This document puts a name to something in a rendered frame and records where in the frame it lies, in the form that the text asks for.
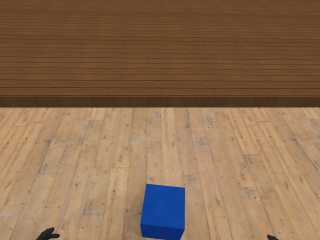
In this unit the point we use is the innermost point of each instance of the left robot hand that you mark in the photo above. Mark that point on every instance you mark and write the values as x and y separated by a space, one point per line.
47 234

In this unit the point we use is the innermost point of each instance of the carton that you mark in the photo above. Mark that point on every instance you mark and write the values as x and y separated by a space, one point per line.
163 212

